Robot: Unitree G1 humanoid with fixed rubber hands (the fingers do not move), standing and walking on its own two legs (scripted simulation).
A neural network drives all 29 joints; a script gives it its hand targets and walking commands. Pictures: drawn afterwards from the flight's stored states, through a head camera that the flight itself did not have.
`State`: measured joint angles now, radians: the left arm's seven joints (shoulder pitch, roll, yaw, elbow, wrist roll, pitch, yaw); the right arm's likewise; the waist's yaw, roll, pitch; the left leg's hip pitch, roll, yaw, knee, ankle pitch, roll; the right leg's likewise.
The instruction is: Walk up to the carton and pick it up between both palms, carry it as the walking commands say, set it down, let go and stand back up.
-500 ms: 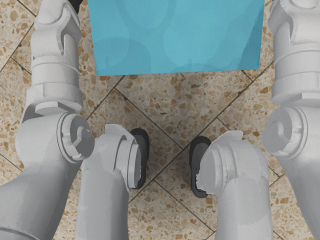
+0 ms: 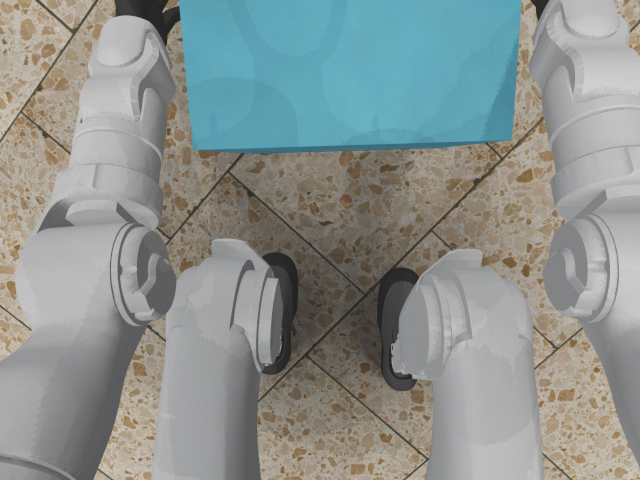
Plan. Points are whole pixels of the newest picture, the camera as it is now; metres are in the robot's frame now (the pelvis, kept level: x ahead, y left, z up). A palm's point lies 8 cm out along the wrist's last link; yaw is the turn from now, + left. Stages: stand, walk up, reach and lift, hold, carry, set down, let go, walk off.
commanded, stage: set down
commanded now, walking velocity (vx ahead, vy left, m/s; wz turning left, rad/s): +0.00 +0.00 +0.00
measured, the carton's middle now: (344, 37) +0.54 +0.01 -0.25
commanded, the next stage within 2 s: let go in 1.78 s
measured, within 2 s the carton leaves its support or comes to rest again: neither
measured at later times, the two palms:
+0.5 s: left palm (109, 31) +0.52 +0.24 -0.16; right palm (587, 1) +0.55 -0.20 -0.15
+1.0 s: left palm out of the picture +0.53 +0.24 +0.00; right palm out of the picture +0.56 -0.21 +0.01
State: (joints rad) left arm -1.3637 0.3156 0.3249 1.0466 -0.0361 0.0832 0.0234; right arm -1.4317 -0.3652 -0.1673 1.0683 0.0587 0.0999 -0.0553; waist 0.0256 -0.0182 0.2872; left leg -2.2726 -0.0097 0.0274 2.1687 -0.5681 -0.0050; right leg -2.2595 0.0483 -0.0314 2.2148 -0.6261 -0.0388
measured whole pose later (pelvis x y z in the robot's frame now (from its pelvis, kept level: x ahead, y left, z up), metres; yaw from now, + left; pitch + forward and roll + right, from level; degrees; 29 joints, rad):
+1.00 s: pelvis -0.01 +0.00 +0.08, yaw +0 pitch +42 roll +2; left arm -1.30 0.41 0.29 0.99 -0.16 0.20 0.02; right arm -1.37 -0.47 -0.17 0.99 0.13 0.23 0.00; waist 0.04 -0.02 0.08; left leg -2.11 -0.02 0.03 1.87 -0.49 0.00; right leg -2.10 0.05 -0.01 1.92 -0.54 -0.03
